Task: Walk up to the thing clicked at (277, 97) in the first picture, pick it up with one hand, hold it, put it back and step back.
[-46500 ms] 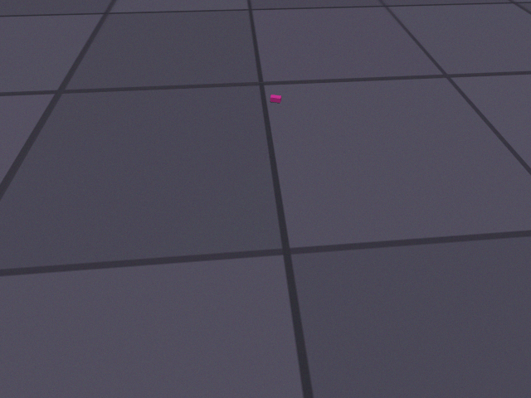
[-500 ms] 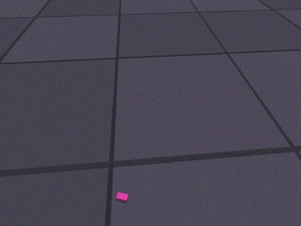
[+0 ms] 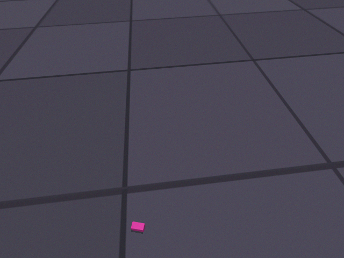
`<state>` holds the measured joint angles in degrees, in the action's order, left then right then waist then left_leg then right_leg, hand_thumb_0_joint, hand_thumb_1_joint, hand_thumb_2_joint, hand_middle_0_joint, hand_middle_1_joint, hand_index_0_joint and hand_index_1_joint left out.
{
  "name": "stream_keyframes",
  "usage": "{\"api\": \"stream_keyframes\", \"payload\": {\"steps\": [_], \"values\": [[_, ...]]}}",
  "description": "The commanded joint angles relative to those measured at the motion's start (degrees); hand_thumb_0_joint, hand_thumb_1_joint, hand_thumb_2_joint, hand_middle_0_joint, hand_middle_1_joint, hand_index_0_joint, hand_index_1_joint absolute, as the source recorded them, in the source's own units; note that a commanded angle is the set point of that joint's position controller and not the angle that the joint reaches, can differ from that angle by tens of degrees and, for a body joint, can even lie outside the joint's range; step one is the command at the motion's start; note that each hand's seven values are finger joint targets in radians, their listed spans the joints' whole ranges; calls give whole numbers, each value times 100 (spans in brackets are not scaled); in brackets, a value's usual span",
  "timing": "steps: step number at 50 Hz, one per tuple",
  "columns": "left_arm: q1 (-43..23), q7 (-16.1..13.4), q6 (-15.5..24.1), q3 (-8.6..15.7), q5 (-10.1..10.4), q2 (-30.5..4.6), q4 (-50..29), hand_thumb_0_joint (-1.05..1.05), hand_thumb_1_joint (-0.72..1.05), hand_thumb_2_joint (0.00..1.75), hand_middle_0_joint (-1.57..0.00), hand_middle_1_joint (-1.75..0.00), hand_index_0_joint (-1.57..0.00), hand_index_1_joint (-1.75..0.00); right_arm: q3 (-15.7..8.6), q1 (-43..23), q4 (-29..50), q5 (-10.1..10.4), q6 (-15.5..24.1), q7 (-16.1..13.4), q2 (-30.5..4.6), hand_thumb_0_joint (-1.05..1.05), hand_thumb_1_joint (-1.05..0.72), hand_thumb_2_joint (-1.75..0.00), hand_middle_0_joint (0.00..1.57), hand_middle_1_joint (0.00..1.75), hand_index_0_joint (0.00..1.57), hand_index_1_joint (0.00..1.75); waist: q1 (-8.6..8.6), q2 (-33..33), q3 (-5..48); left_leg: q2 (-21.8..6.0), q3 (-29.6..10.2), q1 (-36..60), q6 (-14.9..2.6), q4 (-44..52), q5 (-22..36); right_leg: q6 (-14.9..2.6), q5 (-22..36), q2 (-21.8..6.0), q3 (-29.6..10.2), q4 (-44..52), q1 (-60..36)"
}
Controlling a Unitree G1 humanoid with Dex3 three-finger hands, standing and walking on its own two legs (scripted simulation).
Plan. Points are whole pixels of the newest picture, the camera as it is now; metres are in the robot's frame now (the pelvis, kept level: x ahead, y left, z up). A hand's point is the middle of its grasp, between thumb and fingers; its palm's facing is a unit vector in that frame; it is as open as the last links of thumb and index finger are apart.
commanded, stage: stand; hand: left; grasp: from above
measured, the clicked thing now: (138, 226) +0.44 +0.21 -0.76
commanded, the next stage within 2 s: step back in 1.44 s
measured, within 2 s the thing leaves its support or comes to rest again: neither
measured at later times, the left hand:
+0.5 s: hand out of the picture +0.06 +0.19 -0.17, palm faces -0.01 -0.97 -0.24, open 7.4 cm
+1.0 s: hand out of the picture +0.05 +0.19 -0.18, palm faces -0.01 -0.97 -0.23, open 7.4 cm
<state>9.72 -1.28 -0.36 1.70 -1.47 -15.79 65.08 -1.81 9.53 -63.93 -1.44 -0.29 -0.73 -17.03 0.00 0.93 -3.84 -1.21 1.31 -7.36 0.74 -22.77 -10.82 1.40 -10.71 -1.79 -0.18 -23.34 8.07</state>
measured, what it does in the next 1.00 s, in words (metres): stands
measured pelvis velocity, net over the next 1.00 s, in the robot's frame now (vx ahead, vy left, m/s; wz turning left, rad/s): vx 0.02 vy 0.00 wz -0.03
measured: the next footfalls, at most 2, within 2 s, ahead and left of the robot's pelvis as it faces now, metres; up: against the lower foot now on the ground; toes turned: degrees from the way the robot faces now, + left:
none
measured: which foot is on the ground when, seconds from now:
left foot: down 0.00-1.00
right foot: down 0.00-1.00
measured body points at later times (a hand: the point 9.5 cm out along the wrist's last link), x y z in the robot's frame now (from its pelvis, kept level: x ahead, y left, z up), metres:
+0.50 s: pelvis +0.01 +0.00 +0.00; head +0.02 +0.00 +0.45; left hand +0.06 +0.25 -0.15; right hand +0.04 -0.25 -0.16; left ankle +0.02 +0.13 -0.74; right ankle +0.03 -0.13 -0.74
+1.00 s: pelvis +0.02 +0.00 +0.00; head +0.02 +0.00 +0.45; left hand +0.05 +0.24 -0.16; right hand +0.03 -0.24 -0.16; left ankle +0.02 +0.13 -0.74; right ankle +0.03 -0.13 -0.74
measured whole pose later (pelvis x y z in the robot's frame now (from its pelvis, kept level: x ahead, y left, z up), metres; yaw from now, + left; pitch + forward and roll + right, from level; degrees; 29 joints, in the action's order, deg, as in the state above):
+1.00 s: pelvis +0.02 +0.00 +0.00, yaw -2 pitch -3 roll +0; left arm 12.1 -1.8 -0.7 1.5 -1.4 -10.2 65.1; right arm -1.7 12.5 -65.5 -1.3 -0.6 -1.6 -11.1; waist 0.5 0.3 -2.8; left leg -1.6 3.0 -8.7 0.6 -24.8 -13.6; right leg 1.5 -12.9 -1.4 -1.9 -25.6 10.3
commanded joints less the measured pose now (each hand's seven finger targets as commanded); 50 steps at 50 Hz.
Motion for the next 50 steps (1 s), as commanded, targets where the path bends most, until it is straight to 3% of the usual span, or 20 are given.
{"api": "stream_keyframes", "payload": {"steps": [1,4,8,13,16,18,24,26,27,33,34,44,45,50], "values": [[-172,-58,102,182,10,-1029,-279,0,90,90,-20,-30,-20,-30,-137,-95,281,23,97,-54,-883,0,-90,-90,20,30,20,30,-3,-195,29,-419,-487,-5,-164,524,-390,-221,-413,-455,-582,718,374],[-249,-67,134,188,23,-988,-302,0,90,90,-20,-30,-20,-30,-121,-75,249,29,93,-54,-846,0,-90,-90,20,30,20,30,30,-142,234,-451,-429,58,-182,380,-3,-225,162,-487,-564,623,184],[-164,-57,97,149,37,-822,-226,0,90,90,-20,-30,-20,-30,-69,-3,152,33,56,-65,-697,0,-90,-90,20,30,20,30,15,-160,96,-415,-391,-35,-169,459,-186,-205,-7,-416,-560,657,266],[-122,-58,79,141,33,-718,-203,0,90,90,-20,-30,-20,-30,-42,56,111,35,44,-71,-593,0,-90,-90,20,30,20,30,10,-161,218,-437,-372,24,-139,415,134,-206,355,-414,-508,557,194],[-111,-47,23,121,32,-604,-203,0,90,90,-20,-30,-20,-30,-27,81,85,36,1,-84,-512,0,-90,-90,20,30,20,30,6,-106,-39,-414,-369,-165,-108,500,-176,-179,-51,-350,-505,593,376],[-40,-38,17,106,47,-480,-192,0,90,90,-20,-30,-20,-30,-21,139,52,33,25,-96,-487,0,-90,-90,20,30,20,30,-14,37,144,-476,-416,-95,-132,571,-72,-180,293,-328,-450,490,221],[70,-62,24,96,23,-355,-174,0,90,90,-20,-30,-20,-30,-55,212,28,28,16,-109,-385,0,-90,-90,20,30,20,30,2,-74,144,-430,-338,-32,-145,394,107,-176,302,-311,-438,469,378],[20,-71,49,116,33,-367,-205,0,90,90,-20,-30,-20,-30,-68,288,27,21,34,-118,-369,0,-90,-90,20,30,20,30,55,-57,398,-465,-297,114,-179,324,386,-194,740,-355,-454,368,216],[95,-76,47,112,23,-347,-190,0,90,90,-20,-30,-20,-30,-67,218,37,22,31,-118,-327,0,-90,-90,20,30,20,30,-1,-118,271,-443,-317,53,-165,303,388,-183,709,-327,-417,378,327],[147,-67,9,111,19,-211,-176,0,90,90,-20,-30,-20,-30,-62,360,15,21,25,-135,-247,0,-90,-90,20,30,20,30,31,46,65,-485,-399,-173,-192,540,-211,-173,203,-255,-402,336,414],[215,-66,21,106,10,-163,-175,0,90,90,-20,-30,-20,-30,-71,288,34,16,31,-134,-234,0,-90,-90,20,30,20,30,-21,7,125,-489,-383,-63,-205,447,-43,-183,307,-273,-392,305,424],[284,-92,51,127,11,-197,-230,0,90,90,-20,-30,-20,-30,-99,491,45,13,47,-126,-137,0,-90,-90,20,30,20,30,62,-43,208,-454,-279,-40,-222,308,195,-223,488,-299,-439,252,435],[305,-104,62,133,8,-168,-236,0,90,90,-20,-30,-20,-30,-126,456,56,17,44,-133,-175,0,-90,-90,20,30,20,30,55,-23,295,-470,-276,58,-241,187,404,-237,735,-321,-430,190,388],[312,-109,65,138,9,-187,-254,0,90,90,-20,-30,-20,-30,-122,520,64,16,30,-138,-122,0,-90,-90,20,30,20,30,62,-156,122,-457,-256,-81,-234,208,232,-234,591,-311,-445,212,474]]}}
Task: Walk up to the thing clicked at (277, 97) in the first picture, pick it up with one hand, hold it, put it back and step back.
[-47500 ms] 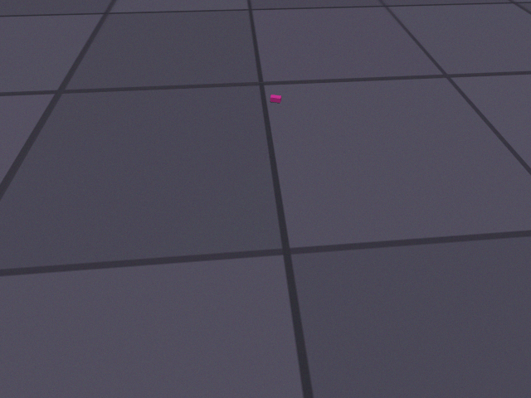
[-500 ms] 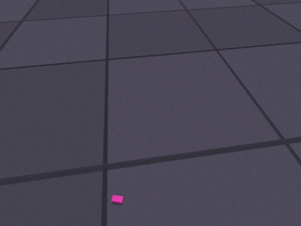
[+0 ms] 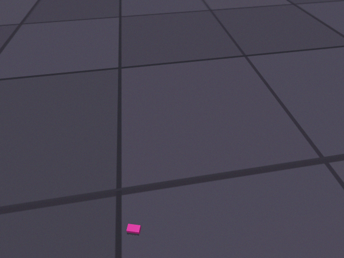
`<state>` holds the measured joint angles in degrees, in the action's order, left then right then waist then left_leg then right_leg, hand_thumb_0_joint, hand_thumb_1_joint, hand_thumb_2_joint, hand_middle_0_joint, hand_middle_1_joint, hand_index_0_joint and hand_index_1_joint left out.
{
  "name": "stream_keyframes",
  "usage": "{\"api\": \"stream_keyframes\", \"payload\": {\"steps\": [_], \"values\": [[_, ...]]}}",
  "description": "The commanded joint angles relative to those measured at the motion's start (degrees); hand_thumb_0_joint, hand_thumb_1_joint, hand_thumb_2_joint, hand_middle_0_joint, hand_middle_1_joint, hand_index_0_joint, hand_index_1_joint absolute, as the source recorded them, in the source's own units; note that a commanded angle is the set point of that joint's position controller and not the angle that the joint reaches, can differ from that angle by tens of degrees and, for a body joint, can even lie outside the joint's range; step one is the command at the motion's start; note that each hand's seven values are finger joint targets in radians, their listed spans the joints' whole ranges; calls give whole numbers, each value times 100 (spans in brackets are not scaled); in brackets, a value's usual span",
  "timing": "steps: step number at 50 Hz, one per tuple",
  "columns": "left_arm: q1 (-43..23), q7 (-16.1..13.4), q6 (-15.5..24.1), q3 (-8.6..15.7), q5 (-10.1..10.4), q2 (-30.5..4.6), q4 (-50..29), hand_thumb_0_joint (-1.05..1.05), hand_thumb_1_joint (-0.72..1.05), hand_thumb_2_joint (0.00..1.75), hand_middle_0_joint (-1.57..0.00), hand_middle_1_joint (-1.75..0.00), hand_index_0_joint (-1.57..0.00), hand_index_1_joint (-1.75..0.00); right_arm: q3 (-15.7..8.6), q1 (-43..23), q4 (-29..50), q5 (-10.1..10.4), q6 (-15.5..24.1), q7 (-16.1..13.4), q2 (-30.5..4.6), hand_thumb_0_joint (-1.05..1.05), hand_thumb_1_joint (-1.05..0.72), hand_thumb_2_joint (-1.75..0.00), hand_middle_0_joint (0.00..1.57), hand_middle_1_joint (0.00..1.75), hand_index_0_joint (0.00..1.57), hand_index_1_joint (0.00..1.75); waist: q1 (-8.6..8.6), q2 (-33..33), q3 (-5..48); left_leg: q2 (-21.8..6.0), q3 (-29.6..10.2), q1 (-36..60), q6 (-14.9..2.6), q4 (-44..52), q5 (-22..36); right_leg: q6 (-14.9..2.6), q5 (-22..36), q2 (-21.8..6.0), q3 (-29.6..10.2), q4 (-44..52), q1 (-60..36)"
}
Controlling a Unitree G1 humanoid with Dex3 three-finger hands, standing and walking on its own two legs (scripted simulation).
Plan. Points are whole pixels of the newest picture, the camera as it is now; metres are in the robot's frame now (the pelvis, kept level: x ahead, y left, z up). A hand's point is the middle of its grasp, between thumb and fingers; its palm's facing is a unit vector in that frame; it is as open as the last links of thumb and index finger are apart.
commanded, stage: stand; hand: left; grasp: from above
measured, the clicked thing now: (133, 228) +0.41 +0.22 -0.76
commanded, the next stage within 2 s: step back in 0.44 s
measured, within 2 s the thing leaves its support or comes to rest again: neither
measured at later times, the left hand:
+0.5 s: hand out of the picture +0.04 +0.21 -0.17, palm faces +0.01 -0.96 -0.28, open 7.4 cm
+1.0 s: hand out of the picture +0.03 +0.24 -0.15, palm faces +0.01 -0.92 -0.40, open 7.4 cm
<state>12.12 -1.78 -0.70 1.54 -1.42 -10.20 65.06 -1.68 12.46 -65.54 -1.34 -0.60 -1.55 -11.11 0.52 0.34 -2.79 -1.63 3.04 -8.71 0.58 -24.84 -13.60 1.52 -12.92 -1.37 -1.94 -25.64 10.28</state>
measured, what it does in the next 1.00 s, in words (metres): lifts its left foot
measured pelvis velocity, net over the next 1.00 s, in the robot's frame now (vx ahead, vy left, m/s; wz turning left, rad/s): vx -0.09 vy -0.02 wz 0.03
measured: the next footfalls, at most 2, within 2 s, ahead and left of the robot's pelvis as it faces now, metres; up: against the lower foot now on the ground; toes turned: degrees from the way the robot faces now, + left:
left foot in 1.08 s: -0.10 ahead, +0.11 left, +0.00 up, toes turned +1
right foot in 1.50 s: -0.22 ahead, -0.15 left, +0.00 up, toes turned -1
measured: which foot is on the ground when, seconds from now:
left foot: down 0.00-0.70, up 0.72-1.00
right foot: down 0.00-1.00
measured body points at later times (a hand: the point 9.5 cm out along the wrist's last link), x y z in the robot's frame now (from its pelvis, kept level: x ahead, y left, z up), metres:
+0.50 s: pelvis -0.01 +0.00 +0.00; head +0.01 +0.00 +0.45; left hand +0.04 +0.26 -0.15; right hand +0.02 -0.27 -0.15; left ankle +0.00 +0.12 -0.74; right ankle +0.01 -0.14 -0.74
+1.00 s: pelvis -0.09 -0.02 -0.02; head -0.02 -0.03 +0.43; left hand +0.03 +0.28 -0.13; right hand +0.01 -0.34 -0.15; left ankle -0.13 +0.11 -0.69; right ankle -0.02 -0.13 -0.74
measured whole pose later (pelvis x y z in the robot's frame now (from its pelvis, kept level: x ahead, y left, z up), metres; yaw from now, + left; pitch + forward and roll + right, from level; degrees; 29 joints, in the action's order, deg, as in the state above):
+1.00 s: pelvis -0.09 -0.02 -0.02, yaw +2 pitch -1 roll +0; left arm 4.9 -1.2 -1.3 2.8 -1.6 -19.6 46.9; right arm -1.7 7.3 -53.5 -0.5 -3.2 -1.1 -23.7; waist -1.0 1.2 -11.0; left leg 4.4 -5.9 -22.1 0.9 -58.5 -30.2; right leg -1.7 -11.9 -0.6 1.4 -35.0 22.0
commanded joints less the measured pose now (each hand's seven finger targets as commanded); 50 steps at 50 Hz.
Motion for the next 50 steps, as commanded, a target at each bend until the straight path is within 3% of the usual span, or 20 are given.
{"api": "stream_keyframes", "payload": {"steps": [1,7,11,15,17,21,22,25,31,32,33,34,35,36,37,39,40,43,47,50], "values": [[85,-59,104,173,5,-795,-259,0,90,90,-20,-30,-20,-30,-146,238,226,4,71,-56,-740,0,-90,-90,20,30,20,30,3,-103,52,-414,-432,115,-217,396,557,-261,852,-377,-312,440,242],[134,-62,125,203,-22,-910,-297,0,90,90,-20,-30,-20,-30,-192,139,322,-5,76,-46,-848,0,-90,-90,20,30,20,30,-17,-157,-76,-415,-439,78,-221,377,333,-247,623,-381,-329,499,364],[60,-26,100,215,-12,-873,-353,0,90,90,-20,-30,-20,-30,-213,131,362,-10,81,-40,-957,0,-90,-90,20,30,20,30,-16,197,-260,-509,-615,-208,-255,732,-536,-244,-3,-278,-292,472,406],[-19,-14,171,239,-32,-1043,-436,0,90,90,-20,-30,-20,-30,-226,137,428,-2,114,-8,-928,0,-90,-90,20,30,20,30,23,-190,-60,-421,-467,37,-223,412,83,-270,101,-395,-443,609,402],[-56,-18,182,240,-9,-1079,-496,0,90,90,-20,-30,-20,-30,-261,99,451,6,135,-16,-1033,0,-90,-90,20,30,20,30,36,3,93,-457,-478,160,-221,389,317,-285,601,-429,-433,486,315],[-22,-21,187,228,-7,-1121,-499,0,90,90,-20,-30,-20,-30,-243,60,483,9,122,3,-1032,0,-90,-90,20,30,20,30,14,-158,9,-463,-475,87,-241,389,196,-266,496,-412,-412,507,324],[-634,4,161,420,151,-2155,-908,0,90,90,-20,-30,-20,-30,-414,-538,746,119,81,24,-2165,0,-90,-90,20,30,20,30,110,-166,-360,-577,-722,-215,-282,132,1189,-319,1520,-370,-598,184,747],[-520,-2,134,415,196,-1993,-1048,0,90,90,-20,-30,-20,-30,-405,-516,837,169,55,35,-2111,0,-90,-90,20,30,20,30,94,113,404,-774,-716,-89,-532,-27,1761,-417,1790,-211,-311,-516,377],[28,86,-77,418,67,-1931,-1158,0,90,90,-20,-30,-20,-30,-495,-1101,1340,115,-87,43,-2345,0,-90,-90,20,30,20,30,-144,1005,584,-1643,-1239,-1191,-1350,-133,1253,-498,-827,214,14,-2399,324],[176,100,-91,440,58,-1955,-1173,0,90,90,-20,-30,-20,-30,-496,-1245,1454,86,-104,50,-2389,0,-90,-90,20,30,20,30,-237,1009,538,-1637,-1165,-1453,-1346,-308,1154,-546,-910,204,-9,-2373,241],[428,107,-87,465,57,-2005,-1148,0,90,90,-20,-30,-20,-30,-489,-1482,1571,95,-132,54,-2350,0,-90,-90,20,30,20,30,-394,915,526,-1490,-1023,-1531,-1178,-753,963,-592,-455,87,-196,-2033,167],[461,103,-33,502,37,-2149,-1167,0,90,90,-20,-30,-20,-30,-436,-1436,1611,134,-180,64,-2163,0,-90,-90,20,30,20,30,-417,49,362,-781,-546,-1435,-735,-1883,570,-637,649,-429,-993,-773,453],[108,90,58,590,-29,-2589,-1340,0,90,90,-20,-30,-20,-30,-315,-1252,1659,223,-223,56,-1797,0,-90,-90,20,30,20,30,-259,-1378,0,420,-213,-2191,-221,-3029,-1066,-890,2099,-1325,-2418,455,383],[-232,68,81,652,-50,-2992,-1585,0,90,90,-20,-30,-20,-30,-302,-1059,1623,178,-259,-30,-1773,0,-90,-90,20,30,20,30,-224,-1520,77,765,-920,-2292,-159,-3869,-2521,-1586,2659,-1886,-3114,628,624],[-422,42,90,649,-47,-2964,-1674,0,90,90,-20,-30,-20,-30,-357,-875,1527,163,-276,-41,-1976,0,-90,-90,20,30,20,30,-159,-1105,201,755,-1358,-1990,-156,-4535,-2486,-1787,2218,-1863,-3073,613,962],[-892,3,81,565,-50,-2580,-1804,0,90,90,-20,-30,-20,-30,-380,-456,1376,281,-246,-15,-2126,0,-90,-90,20,30,20,30,80,-689,428,767,-1435,-1960,-129,-4783,-1733,-1381,1920,-1209,-1971,281,418],[-1097,3,63,571,-75,-2542,-1905,0,90,90,-20,-30,-20,-30,-373,-236,1326,260,-230,-25,-2187,0,-90,-90,20,30,20,30,141,-822,566,788,-1337,-1970,-76,-4843,-1525,-1317,1641,-1074,-1671,198,252],[-758,-25,55,557,-40,-2350,-2019,0,90,90,-20,-30,-20,-30,-317,-249,1395,153,-183,-47,-2335,0,-90,-90,20,30,20,30,-169,-619,672,720,-1208,-2136,66,-4665,-1526,-1516,1805,-1262,-1559,64,-288],[-225,-79,16,615,-16,-2449,-2029,0,90,90,-20,-30,-20,-30,-247,-540,1666,75,-108,-54,-2303,0,-90,-90,20,30,20,30,-452,-776,726,526,-1055,-2220,77,-3385,-1747,-1624,2779,-1437,-1444,-194,-1084],[-426,-64,-19,625,-10,-2538,-2199,0,90,90,-20,-30,-20,-30,-286,-151,1643,30,-77,1,-2219,0,-90,-90,20,30,20,30,-254,-978,883,343,-658,-1460,-68,-2050,-1563,-1403,2572,-1351,-1177,-342,-845]]}}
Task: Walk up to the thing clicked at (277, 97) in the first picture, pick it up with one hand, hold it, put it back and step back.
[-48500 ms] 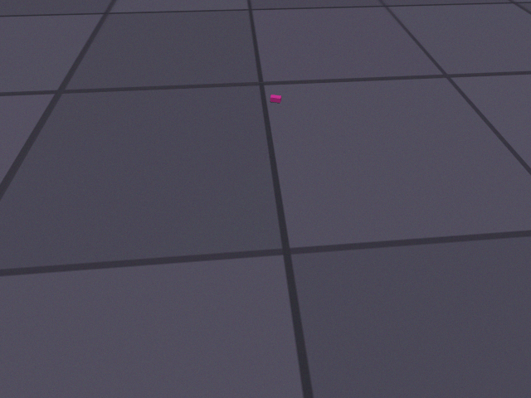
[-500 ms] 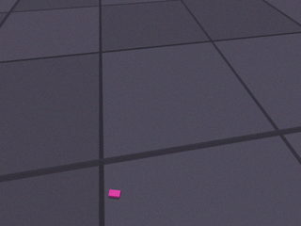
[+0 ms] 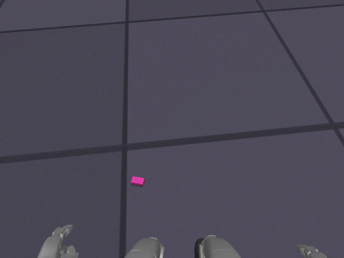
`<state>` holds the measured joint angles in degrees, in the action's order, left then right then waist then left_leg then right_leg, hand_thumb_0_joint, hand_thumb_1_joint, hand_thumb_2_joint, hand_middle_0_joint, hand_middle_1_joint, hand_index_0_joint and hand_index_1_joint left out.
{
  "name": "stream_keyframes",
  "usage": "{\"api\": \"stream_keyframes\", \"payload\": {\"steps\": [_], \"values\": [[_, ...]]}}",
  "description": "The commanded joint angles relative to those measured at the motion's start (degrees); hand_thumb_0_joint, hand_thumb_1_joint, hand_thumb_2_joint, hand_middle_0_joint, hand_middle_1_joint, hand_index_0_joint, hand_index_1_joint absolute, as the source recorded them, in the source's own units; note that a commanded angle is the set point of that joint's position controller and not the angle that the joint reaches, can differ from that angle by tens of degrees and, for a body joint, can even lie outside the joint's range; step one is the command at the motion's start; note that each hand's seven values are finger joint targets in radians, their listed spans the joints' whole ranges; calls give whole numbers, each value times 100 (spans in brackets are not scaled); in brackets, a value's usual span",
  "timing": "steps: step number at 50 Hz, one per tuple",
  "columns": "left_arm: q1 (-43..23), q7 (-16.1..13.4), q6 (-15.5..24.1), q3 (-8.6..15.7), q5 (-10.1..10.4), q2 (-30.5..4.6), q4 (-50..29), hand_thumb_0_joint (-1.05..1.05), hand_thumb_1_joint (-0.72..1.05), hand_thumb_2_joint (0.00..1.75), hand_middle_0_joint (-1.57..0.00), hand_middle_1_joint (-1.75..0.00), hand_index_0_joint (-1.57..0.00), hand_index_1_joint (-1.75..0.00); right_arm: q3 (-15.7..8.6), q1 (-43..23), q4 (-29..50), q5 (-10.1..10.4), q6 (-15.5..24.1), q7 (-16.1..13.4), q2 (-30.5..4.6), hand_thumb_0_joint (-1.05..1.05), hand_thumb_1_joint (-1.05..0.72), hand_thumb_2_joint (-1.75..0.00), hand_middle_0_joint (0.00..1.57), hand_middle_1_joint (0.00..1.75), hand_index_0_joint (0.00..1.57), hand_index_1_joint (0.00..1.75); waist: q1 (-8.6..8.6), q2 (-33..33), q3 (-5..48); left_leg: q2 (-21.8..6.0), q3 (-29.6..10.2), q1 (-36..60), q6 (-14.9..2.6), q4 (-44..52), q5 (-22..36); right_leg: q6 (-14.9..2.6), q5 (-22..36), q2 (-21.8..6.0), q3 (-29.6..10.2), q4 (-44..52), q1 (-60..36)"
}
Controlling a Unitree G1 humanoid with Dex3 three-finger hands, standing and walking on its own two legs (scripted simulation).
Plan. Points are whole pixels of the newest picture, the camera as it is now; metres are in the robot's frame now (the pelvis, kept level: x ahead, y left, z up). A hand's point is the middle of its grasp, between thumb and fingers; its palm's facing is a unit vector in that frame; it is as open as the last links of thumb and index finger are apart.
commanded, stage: step back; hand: left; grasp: from above
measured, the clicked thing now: (138, 181) +0.52 +0.23 -0.74
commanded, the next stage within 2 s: none
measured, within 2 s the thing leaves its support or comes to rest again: neither
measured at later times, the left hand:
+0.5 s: hand out of the picture -0.03 +0.28 -0.15, palm faces -0.09 -0.91 -0.41, open 7.4 cm
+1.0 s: hand out of the picture -0.14 +0.29 -0.14, palm faces -0.02 -0.92 -0.38, open 7.4 cm
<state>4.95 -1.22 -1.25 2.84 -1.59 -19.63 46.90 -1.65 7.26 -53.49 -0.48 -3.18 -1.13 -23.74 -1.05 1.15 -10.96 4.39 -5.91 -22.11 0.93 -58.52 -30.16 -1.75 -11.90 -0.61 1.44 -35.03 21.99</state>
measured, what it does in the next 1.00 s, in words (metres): walks backwards: left foot, then right foot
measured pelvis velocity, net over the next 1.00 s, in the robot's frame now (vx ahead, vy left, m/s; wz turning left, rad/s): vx -0.29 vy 0.02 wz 0.00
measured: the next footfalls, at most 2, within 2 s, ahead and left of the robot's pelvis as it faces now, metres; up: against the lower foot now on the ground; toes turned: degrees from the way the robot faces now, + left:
left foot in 0.08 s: +0.00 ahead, +0.13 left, +0.00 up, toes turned -1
right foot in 0.50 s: -0.13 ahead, -0.12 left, +0.00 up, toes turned -3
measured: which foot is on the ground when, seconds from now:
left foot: up 0.00-0.06, down 0.08-0.54, up 0.56-0.84, down 0.86-1.00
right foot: down 0.00-0.10, up 0.12-0.48, down 0.50-0.88, up 0.90-1.00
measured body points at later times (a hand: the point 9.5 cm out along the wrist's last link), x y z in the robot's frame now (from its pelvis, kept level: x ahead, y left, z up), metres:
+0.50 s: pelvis -0.13 +0.01 -0.01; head -0.07 +0.01 +0.44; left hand -0.02 +0.33 -0.12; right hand -0.02 -0.31 -0.11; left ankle -0.04 +0.13 -0.72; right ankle -0.17 -0.12 -0.72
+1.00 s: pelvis -0.29 +0.02 +0.00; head -0.23 +0.04 +0.45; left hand -0.14 +0.34 -0.12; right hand -0.24 -0.29 -0.11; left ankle -0.27 +0.13 -0.72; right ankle -0.27 -0.12 -0.65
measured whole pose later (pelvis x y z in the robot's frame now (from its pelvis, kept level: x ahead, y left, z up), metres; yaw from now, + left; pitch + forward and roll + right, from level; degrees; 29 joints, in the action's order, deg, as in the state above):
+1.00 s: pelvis -0.29 +0.02 +0.00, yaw +0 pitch -2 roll -1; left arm 4.8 -1.4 -4.0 4.2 -0.6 -23.0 46.4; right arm -2.1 12.2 -51.3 -2.4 -1.9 0.1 -20.6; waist 2.0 -1.8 -10.5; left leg 0.8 -2.2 -16.2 -1.4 -36.4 -17.9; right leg -0.6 -29.8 5.4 -7.6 -65.5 29.7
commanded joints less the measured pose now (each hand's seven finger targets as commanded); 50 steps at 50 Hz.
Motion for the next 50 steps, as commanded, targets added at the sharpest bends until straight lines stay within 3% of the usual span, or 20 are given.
{"api": "stream_keyframes", "payload": {"steps": [1,3,4,5,6,10,17,23,25,26,27,28,31,37,42,43,44,45,47,50], "values": [[220,-100,17,488,13,-1611,-436,0,90,90,-20,-30,-20,-30,-316,513,386,-68,190,-10,-939,0,-90,-90,20,30,20,30,-35,-1107,1712,-235,410,213,-161,1833,327,-957,2167,-1310,-1429,537,-1788],[-63,-52,-44,439,62,-1661,-533,0,90,90,-20,-30,-20,-30,-407,1010,220,-114,214,26,-950,0,-90,-90,20,30,20,30,329,-899,1637,-272,683,1202,-295,3115,1634,-604,1226,-1178,-1212,284,-874],[64,-35,-68,377,71,-1411,-563,0,90,90,-20,-30,-20,-30,-464,870,298,-196,230,35,-1150,0,-90,-90,20,30,20,30,296,-105,1470,-841,-281,1316,-464,3547,1576,-299,190,-749,-942,-98,-174],[78,-38,-46,319,95,-1168,-648,0,90,90,-20,-30,-20,-30,-595,515,485,-247,231,81,-1806,0,-90,-90,20,30,20,30,265,1505,1279,-2276,-2266,1414,-1107,4151,1937,83,-1866,389,-206,-1331,1047],[-418,-125,-44,458,-10,-1441,-617,0,90,90,-20,-30,-20,-30,-658,359,554,-170,247,94,-2142,0,-90,-90,20,30,20,30,569,1476,1080,-2888,-2853,356,-1909,4349,2293,205,-2697,637,-877,-2654,626],[515,-102,-46,475,161,-1287,-185,0,90,90,-20,-30,-20,-30,-394,-307,694,-131,314,-61,-1206,0,-90,-90,20,30,20,30,-128,549,1073,-1790,-715,1040,-1260,3392,4074,99,-1579,737,-1298,-3873,927],[309,-27,-6,452,83,-1186,-352,0,90,90,-20,-30,-20,-30,-458,408,731,-75,279,-76,-1165,0,-90,-90,20,30,20,30,403,732,1253,-1893,-624,2122,-1554,3100,4544,436,-1844,519,-922,-2519,833],[1139,40,59,442,42,-1139,34,0,90,90,-20,-30,-20,-30,-504,-105,935,-68,162,-6,-1358,0,-90,-90,20,30,20,30,79,971,1532,-1836,-538,1154,-1176,2906,3096,195,-775,218,-190,326,-825],[1401,26,123,499,-60,-1321,124,0,90,90,-20,-30,-20,-30,-443,-164,906,21,121,23,-1188,0,-90,-90,20,30,20,30,-93,600,1609,-1546,-389,355,-694,2555,2167,-37,-61,-34,-575,1070,-1561],[1296,37,163,618,-128,-1731,36,0,90,90,-20,-30,-20,-30,-373,-96,969,52,122,46,-898,0,-90,-90,20,30,20,30,5,-638,1420,-711,-92,-765,-312,1669,898,-387,-175,-1009,-2146,1311,-1796],[809,53,116,728,-84,-2345,-181,0,90,90,-20,-30,-20,-30,-405,-423,983,58,93,-37,-841,0,-90,-90,20,30,20,30,-270,-1880,1046,128,201,-611,-98,203,-517,-1383,-286,-2144,-3266,1959,-344],[441,29,164,718,-122,-2287,-413,0,90,90,-20,-30,-20,-30,-487,-363,941,11,51,-47,-1061,0,-90,-90,20,30,20,30,-148,-1594,702,-20,-446,-415,-47,-806,-516,-1587,-139,-2380,-3517,2055,303],[-305,-40,145,556,-41,-1599,-565,0,90,90,-20,-30,-20,-30,-410,417,620,120,113,-48,-979,0,-90,-90,20,30,20,30,368,-891,755,312,-368,-461,-33,-1016,426,-790,1065,-1142,-1405,1253,-185],[302,-108,68,568,-81,-1527,-647,0,90,90,-20,-30,-20,-30,-364,356,793,6,168,-57,-961,0,-90,-90,20,30,20,30,-191,-1091,1107,-83,5,-581,84,439,-79,-1037,1472,-1508,-1558,904,-1632],[114,-48,-79,461,33,-1606,-703,0,90,90,-20,-30,-20,-30,-460,1152,464,-87,241,2,-881,0,-90,-90,20,30,20,30,202,-870,1500,-210,676,990,-185,3393,1632,-524,1395,-1071,-1033,30,-1192],[225,-29,-114,390,32,-1401,-727,0,90,90,-20,-30,-20,-30,-539,1074,502,-184,251,15,-1091,0,-90,-90,20,30,20,30,165,-360,1389,-769,-205,1289,-358,3600,1707,-265,480,-773,-925,-319,-372],[13,-43,-80,338,82,-1194,-862,0,90,90,-20,-30,-20,-30,-661,740,659,-220,232,63,-1786,0,-90,-90,20,30,20,30,214,1305,1257,-2164,-2088,1177,-1091,3950,2418,78,-1482,278,-117,-1372,654],[-528,-130,-74,522,20,-1482,-847,0,90,90,-20,-30,-20,-30,-720,595,762,-215,237,86,-2110,0,-90,-90,20,30,20,30,562,1417,1038,-2747,-2871,134,-1850,4233,2802,183,-2703,488,-767,-2730,310],[-149,-124,-115,491,119,-1357,-611,0,90,90,-20,-30,-20,-30,-534,151,796,-227,320,-5,-1530,0,-90,-90,20,30,20,30,159,352,1076,-2169,-1588,606,-1553,3545,4361,87,-2222,683,-1376,-3836,611],[490,-84,-109,505,124,-1334,-340,0,90,90,-20,-30,-20,-30,-476,-59,859,-151,315,-61,-1231,0,-90,-90,20,30,20,30,-119,635,1107,-1794,-799,993,-1357,3208,4458,141,-1753,614,-1163,-3909,657]]}}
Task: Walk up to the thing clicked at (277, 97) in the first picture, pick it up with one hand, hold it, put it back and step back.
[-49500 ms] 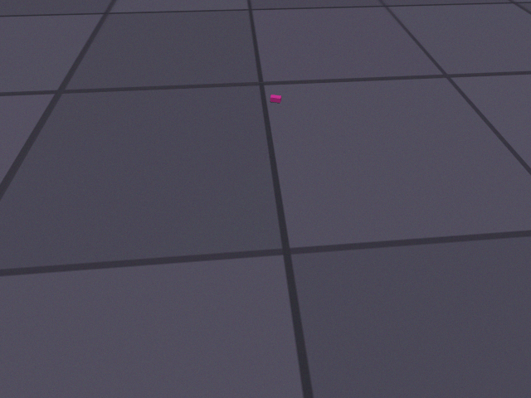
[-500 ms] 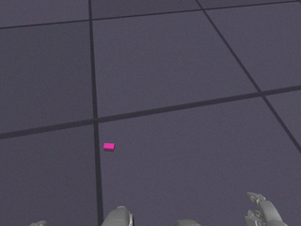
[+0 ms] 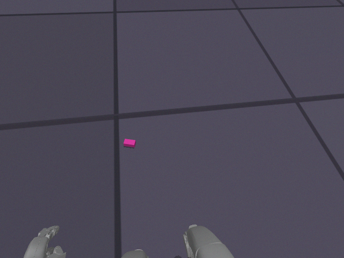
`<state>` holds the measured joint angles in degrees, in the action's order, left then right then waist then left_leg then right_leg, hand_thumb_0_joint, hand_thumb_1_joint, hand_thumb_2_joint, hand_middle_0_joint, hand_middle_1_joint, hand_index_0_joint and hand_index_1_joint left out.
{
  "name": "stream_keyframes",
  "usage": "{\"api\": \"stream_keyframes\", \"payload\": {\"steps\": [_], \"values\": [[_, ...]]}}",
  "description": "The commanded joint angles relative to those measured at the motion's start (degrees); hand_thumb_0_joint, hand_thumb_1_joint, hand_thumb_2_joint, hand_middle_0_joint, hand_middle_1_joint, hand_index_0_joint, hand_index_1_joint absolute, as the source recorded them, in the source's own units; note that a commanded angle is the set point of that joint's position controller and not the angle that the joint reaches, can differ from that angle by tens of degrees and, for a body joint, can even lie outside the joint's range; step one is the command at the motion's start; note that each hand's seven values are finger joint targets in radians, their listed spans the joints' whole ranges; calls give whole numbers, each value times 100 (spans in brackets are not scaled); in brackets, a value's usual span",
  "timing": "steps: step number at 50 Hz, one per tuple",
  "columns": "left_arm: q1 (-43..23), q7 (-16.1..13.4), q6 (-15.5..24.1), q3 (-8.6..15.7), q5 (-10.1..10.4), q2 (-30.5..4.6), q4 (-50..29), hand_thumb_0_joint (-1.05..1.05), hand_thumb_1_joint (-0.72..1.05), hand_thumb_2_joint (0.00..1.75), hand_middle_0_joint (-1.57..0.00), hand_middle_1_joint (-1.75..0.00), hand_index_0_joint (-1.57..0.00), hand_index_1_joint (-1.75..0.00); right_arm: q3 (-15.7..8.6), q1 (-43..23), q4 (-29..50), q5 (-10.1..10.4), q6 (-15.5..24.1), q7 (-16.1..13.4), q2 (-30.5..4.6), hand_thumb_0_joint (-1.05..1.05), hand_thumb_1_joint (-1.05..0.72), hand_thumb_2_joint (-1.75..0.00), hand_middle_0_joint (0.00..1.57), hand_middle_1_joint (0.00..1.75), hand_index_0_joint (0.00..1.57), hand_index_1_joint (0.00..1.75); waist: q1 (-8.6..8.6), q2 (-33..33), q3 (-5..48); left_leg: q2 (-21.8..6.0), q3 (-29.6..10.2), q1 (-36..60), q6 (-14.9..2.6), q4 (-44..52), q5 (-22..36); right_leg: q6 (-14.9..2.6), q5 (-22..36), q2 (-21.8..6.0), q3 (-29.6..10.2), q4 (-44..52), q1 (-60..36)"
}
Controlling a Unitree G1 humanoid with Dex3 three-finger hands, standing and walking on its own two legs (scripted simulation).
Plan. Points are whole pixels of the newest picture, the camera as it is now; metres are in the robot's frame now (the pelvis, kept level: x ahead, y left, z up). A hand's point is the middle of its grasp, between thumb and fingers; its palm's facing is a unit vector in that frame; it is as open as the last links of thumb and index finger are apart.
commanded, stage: step back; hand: left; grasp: from above
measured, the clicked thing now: (129, 143) +0.81 +0.21 -0.75
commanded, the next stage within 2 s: stand in 1.68 s
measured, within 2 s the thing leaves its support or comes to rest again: neither
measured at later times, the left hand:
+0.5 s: hand out of the picture -0.06 +0.26 -0.14, palm faces -0.02 -0.90 -0.43, open 7.4 cm
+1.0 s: hand out of the picture -0.21 +0.25 -0.15, palm faces -0.02 -0.94 -0.35, open 7.4 cm
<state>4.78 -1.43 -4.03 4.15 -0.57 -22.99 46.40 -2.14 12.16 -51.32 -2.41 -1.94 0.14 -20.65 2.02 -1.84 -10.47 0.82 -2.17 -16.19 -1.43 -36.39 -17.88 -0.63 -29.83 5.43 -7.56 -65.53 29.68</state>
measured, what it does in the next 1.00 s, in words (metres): walks backwards: right foot, then left foot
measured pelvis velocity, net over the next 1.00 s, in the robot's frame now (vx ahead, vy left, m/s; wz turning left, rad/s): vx -0.26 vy -0.01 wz -0.02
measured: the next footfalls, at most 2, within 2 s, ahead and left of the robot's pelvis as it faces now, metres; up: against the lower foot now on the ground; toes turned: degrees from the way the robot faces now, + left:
right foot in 0.22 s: -0.08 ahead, -0.15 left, +0.00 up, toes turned -2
left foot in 0.54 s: -0.18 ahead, +0.11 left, +0.00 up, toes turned -2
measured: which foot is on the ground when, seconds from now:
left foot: down 0.00-0.26, up 0.28-0.52, down 0.54-1.00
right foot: up 0.00-0.20, down 0.22-0.56, up 0.58-0.80, down 0.82-1.00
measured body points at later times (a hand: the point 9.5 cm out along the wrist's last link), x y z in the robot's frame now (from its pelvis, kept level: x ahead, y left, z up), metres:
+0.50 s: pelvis -0.17 -0.01 -0.01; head -0.11 -0.02 +0.44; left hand -0.06 +0.31 -0.11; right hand -0.08 -0.33 -0.13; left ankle -0.19 +0.12 -0.70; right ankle -0.12 -0.14 -0.73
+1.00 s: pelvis -0.26 -0.01 +0.00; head -0.25 -0.01 +0.45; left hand -0.20 +0.30 -0.12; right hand -0.18 -0.33 -0.11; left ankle -0.23 +0.11 -0.71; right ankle -0.27 -0.14 -0.73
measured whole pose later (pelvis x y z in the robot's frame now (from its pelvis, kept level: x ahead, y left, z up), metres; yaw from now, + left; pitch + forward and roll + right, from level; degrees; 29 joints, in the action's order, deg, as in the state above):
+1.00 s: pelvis -0.26 -0.01 +0.00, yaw -1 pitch -3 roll -1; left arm 13.6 1.2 0.7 2.7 -2.6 -20.2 55.2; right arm -3.1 11.5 -55.3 -1.7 0.0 0.9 -22.1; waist -1.6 1.0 -3.7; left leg -0.2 -2.3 -18.9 0.3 -40.9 -24.8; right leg -0.5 -17.9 0.7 -1.1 -31.9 11.4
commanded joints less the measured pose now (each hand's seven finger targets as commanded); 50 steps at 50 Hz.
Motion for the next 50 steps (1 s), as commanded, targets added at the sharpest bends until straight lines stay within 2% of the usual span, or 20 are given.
{"api": "stream_keyframes", "payload": {"steps": [1,6,10,11,12,13,14,17,22,26,27,28,29,32,37,40,41,43,44,50], "values": [[472,-45,177,365,-9,-939,-294,0,90,90,-20,-30,-20,-30,-415,-451,648,33,176,-179,-1458,0,-90,-90,20,30,20,30,-326,958,1056,-1403,-1133,547,-1160,950,3264,142,-4,-27,-200,-570,-158],[387,-7,267,263,-69,-864,-374,0,90,90,-20,-30,-20,-30,-492,-109,643,53,107,-187,-1610,0,-90,-90,20,30,20,30,-30,1241,1436,-1571,-1217,1340,-1262,747,2886,253,-17,-400,318,1781,-531],[1109,9,373,246,-135,-834,94,0,90,90,-20,-30,-20,-30,-453,-475,672,149,-40,-134,-1653,0,-90,-90,20,30,20,30,-319,1203,1742,-1221,-896,648,-742,233,2200,31,1698,-321,815,4333,-1954],[1160,8,400,327,-193,-1066,112,0,90,90,-20,-30,-20,-30,-378,-476,684,176,-44,-106,-1466,0,-90,-90,20,30,20,30,-347,869,1719,-1048,-877,-160,-468,113,1370,-103,1807,-655,233,4211,-2402],[990,29,394,471,-206,-1596,41,0,90,90,-20,-30,-20,-30,-326,-658,817,227,-18,-105,-1173,0,-90,-90,20,30,20,30,-395,-564,1461,-27,-474,-1253,-79,-746,-122,-661,2064,-1699,-1249,4322,-2357],[588,35,368,563,-209,-2084,-121,0,90,90,-20,-30,-20,-30,-381,-774,799,190,-62,-207,-1208,0,-90,-90,20,30,20,30,-604,-1515,1136,410,-310,-1115,146,-2229,-1790,-1596,2204,-2905,-2380,4783,-1099],[346,10,413,515,-191,-1940,-288,0,90,90,-20,-30,-20,-30,-435,-727,766,185,-107,-205,-1392,0,-90,-90,20,30,20,30,-446,-1090,876,279,-932,-939,170,-3104,-1723,-1649,2314,-3014,-2402,4863,-564],[-269,-51,393,399,-200,-1370,-420,0,90,90,-20,-30,-20,-30,-378,-240,535,260,-73,-194,-1298,0,-90,-90,20,30,20,30,-104,-473,735,555,-740,-840,217,-3404,-1032,-1104,3111,-1999,-634,4122,-718],[393,-112,321,377,-236,-1296,-397,0,90,90,-20,-30,-20,-30,-306,-373,692,142,11,-204,-1137,0,-90,-90,20,30,20,30,-512,-863,1102,194,-291,-1083,272,-1498,-1399,-1087,3929,-2025,-538,3634,-2273],[215,-33,216,299,-127,-1346,-437,0,90,90,-20,-30,-20,-30,-420,414,259,47,96,-144,-1139,0,-90,-90,20,30,20,30,-129,-759,1531,213,411,489,92,1357,23,-688,2843,-1718,-260,2946,-1921],[441,-18,199,191,-137,-1074,-400,0,90,90,-20,-30,-20,-30,-488,303,210,-21,129,-140,-1303,0,-90,-90,20,30,20,30,-218,-139,1492,-194,-391,998,-38,1592,54,-444,2043,-1431,-62,2532,-1131],[494,-12,223,88,-89,-791,-470,0,90,90,-20,-30,-20,-30,-600,11,333,-103,135,-107,-1942,0,-90,-90,20,30,20,30,-228,1458,1366,-1690,-2501,1317,-685,1881,233,-64,146,-479,636,1481,447],[-190,-114,223,238,-148,-1166,-467,0,90,90,-20,-30,-20,-30,-661,-59,448,-16,152,-59,-2332,0,-90,-90,20,30,20,30,183,1486,1153,-2453,-3224,-155,-1439,2113,181,29,-840,-428,177,591,-190],[388,-16,214,244,0,-1027,-5,0,90,90,-20,-30,-20,-30,-376,-812,436,-23,301,-152,-1545,0,-90,-90,20,30,20,30,-489,625,926,-1442,-1440,-208,-904,1456,1217,-81,147,-271,-316,-5,-507],[312,224,340,235,-126,-943,67,0,90,90,-20,-30,-20,-30,-452,-415,331,-63,354,-74,-1510,0,-90,-90,20,30,20,30,-89,1162,855,-1256,-1383,292,-812,1802,-1401,65,1,-479,468,2253,-876],[722,175,501,238,-163,-813,400,0,90,90,-20,-30,-20,-30,-455,-444,320,-19,256,-41,-1522,0,-90,-90,20,30,20,30,-330,1066,941,-1179,-985,-115,-650,1179,-656,-157,837,-336,767,4507,-2168],[918,139,572,294,-205,-974,506,0,90,90,-20,-30,-20,-30,-371,-355,314,27,243,-43,-1269,0,-90,-90,20,30,20,30,-401,698,1138,-953,-771,-463,-409,620,-346,-230,1167,-531,265,4788,-2876],[656,103,639,419,-260,-1694,410,0,90,90,-20,-30,-20,-30,-302,-662,405,78,263,-73,-1015,0,-90,-90,20,30,20,30,-531,-718,816,-71,-135,-1402,155,-845,-1387,-1104,-917,-2301,-2246,5272,-2078],[276,127,655,389,-245,-1647,253,0,90,90,-20,-30,-20,-30,-376,-564,304,72,283,-64,-1211,0,-90,-90,20,30,20,30,-363,-486,482,-258,-329,-953,224,-1217,-1312,-1307,-1179,-2569,-2328,5285,-1297],[85,179,642,209,-157,-1277,311,0,90,90,-20,-30,-20,-30,-333,-162,-98,76,438,39,-995,0,-90,-90,20,30,20,30,-180,-669,675,-17,255,335,171,657,-221,-689,422,-1560,-538,4674,-1140]]}}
